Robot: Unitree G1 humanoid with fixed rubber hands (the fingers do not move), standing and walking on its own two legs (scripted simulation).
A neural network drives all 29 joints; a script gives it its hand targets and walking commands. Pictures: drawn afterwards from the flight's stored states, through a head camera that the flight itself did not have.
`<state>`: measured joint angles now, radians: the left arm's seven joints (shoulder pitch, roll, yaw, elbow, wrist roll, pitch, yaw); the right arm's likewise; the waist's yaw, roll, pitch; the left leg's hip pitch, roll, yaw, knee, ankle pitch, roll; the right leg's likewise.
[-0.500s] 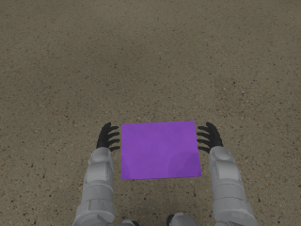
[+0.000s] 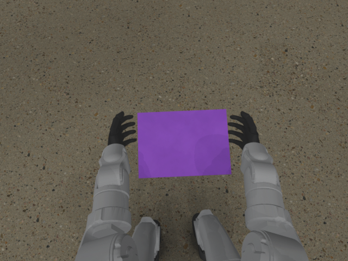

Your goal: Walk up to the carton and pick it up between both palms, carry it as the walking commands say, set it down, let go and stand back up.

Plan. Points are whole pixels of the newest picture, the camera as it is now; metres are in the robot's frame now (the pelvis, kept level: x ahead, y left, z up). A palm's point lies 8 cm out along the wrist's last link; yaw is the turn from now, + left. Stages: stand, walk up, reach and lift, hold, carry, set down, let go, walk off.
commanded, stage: set down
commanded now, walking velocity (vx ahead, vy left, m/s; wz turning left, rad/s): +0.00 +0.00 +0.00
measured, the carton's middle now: (182, 145) +0.40 -0.04 -0.15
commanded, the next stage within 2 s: none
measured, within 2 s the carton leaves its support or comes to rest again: neither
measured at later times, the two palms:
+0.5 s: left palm (126, 145) +0.41 +0.12 -0.15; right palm (237, 143) +0.39 -0.19 -0.15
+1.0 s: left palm (133, 145) +0.44 +0.11 -0.23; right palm (229, 144) +0.41 -0.20 -0.24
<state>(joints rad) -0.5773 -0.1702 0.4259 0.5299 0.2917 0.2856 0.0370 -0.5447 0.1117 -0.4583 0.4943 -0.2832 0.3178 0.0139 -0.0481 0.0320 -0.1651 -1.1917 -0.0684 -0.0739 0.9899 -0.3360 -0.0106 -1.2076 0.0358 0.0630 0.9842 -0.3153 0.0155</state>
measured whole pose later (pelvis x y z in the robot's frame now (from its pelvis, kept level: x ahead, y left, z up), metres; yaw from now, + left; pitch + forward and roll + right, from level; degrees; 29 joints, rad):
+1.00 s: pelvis -0.03 +0.00 -0.16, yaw +0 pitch +45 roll +1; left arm -0.91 -0.05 0.42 0.71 0.18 0.26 0.16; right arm -0.88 -0.03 -0.43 0.68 -0.18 0.31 -0.06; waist -0.05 0.05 -0.24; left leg -1.90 -0.13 -0.07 1.62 -0.51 -0.04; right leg -1.92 0.09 0.08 1.61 -0.48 0.05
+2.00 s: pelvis -0.05 +0.00 -0.28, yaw +1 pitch +46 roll +1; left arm -1.24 0.09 0.37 0.83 0.07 0.23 0.19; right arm -1.22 -0.20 -0.32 0.83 -0.07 0.27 -0.09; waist -0.05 0.06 0.05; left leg -2.26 -0.17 -0.06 2.02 -0.56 -0.08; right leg -2.29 0.12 0.07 2.01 -0.52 0.06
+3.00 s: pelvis -0.05 +0.00 -0.33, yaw +1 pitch +33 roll +0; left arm -1.43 0.23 0.23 1.09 -0.07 0.14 0.14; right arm -1.41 -0.32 -0.21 1.09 0.04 0.17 -0.05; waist -0.07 0.06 0.41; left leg -2.21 -0.14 -0.02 2.25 -0.62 -0.05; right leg -2.22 0.04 0.01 2.24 -0.60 0.02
